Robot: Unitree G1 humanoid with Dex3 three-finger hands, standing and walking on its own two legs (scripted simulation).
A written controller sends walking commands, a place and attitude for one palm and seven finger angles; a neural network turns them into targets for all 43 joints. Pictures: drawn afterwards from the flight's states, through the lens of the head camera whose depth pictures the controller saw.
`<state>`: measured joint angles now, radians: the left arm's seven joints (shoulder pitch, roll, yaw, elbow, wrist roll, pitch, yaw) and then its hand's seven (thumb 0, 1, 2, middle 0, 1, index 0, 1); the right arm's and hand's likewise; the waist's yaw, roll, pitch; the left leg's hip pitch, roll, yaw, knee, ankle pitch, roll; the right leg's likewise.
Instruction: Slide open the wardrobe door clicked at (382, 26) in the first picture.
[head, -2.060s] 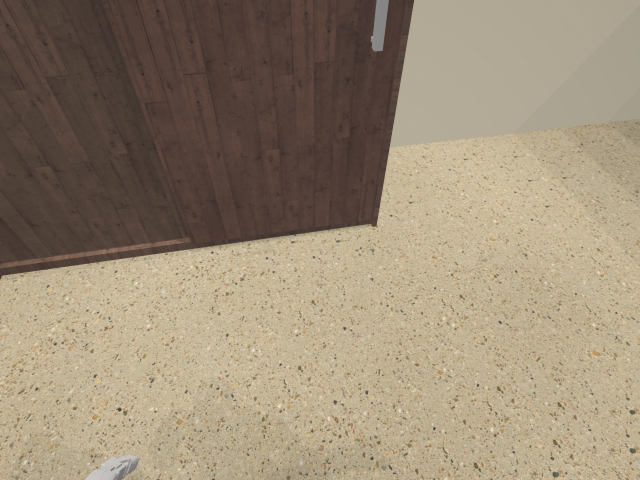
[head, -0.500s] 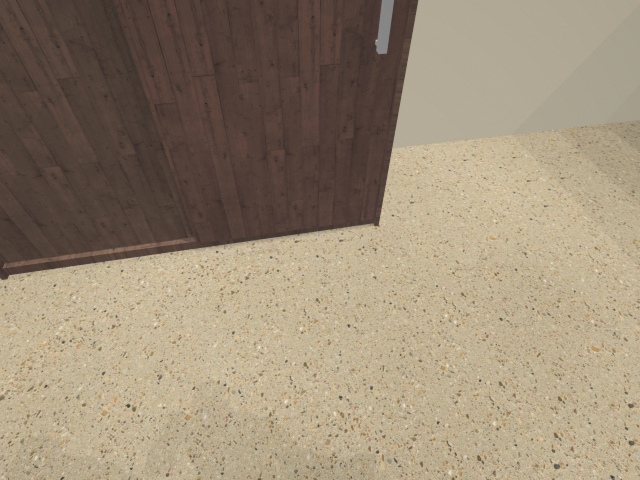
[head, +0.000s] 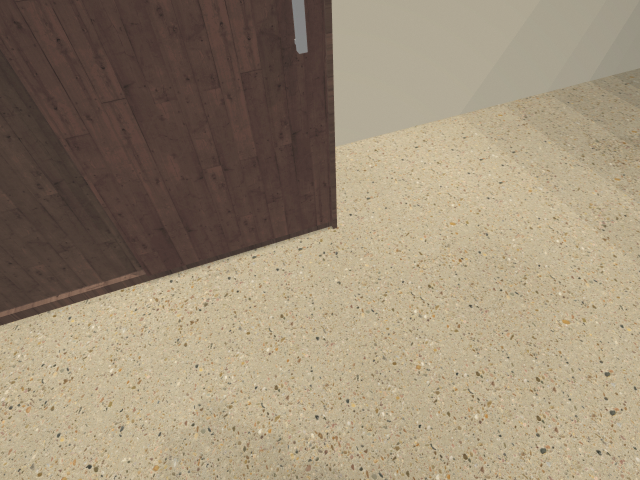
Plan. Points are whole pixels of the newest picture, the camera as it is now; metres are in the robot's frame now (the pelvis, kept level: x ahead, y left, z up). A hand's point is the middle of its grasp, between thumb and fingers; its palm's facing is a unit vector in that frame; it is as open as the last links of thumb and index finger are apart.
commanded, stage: walk to a spot facing it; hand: right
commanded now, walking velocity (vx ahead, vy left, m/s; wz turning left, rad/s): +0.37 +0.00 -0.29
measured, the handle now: (296, 8) +1.14 +0.15 +0.13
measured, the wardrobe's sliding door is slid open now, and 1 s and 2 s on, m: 0.00 0.00 0.00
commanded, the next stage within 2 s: turn to face it in 0.66 s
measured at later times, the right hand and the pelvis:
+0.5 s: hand (443, 401) +0.28 -0.16 -0.15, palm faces +0.20 +0.96 -0.18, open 7.3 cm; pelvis +0.21 +0.03 +0.00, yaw -11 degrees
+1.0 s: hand (493, 384) +0.32 -0.25 -0.17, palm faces +0.38 +0.91 -0.19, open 7.4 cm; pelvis +0.39 -0.07 +0.01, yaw -17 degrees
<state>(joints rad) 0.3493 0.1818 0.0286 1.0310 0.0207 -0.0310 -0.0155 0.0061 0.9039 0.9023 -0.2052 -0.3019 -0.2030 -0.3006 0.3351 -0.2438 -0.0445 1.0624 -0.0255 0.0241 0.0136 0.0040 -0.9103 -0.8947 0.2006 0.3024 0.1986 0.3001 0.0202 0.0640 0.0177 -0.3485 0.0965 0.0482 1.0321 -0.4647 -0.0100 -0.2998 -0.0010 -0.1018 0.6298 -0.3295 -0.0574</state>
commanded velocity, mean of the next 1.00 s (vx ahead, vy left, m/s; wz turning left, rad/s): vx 0.23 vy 0.00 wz -0.14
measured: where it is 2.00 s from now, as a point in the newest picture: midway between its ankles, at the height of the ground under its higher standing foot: (377, 412)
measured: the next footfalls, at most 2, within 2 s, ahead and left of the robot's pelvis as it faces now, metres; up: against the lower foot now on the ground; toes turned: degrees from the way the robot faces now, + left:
left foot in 0.38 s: +0.32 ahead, +0.13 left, +0.00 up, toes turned +0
right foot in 0.80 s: +0.43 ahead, -0.17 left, +0.00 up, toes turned -28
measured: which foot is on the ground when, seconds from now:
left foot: up 0.00-0.36, down 0.38-0.80, up 0.82-1.00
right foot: down 0.00-0.38, up 0.40-0.78, down 0.80-1.00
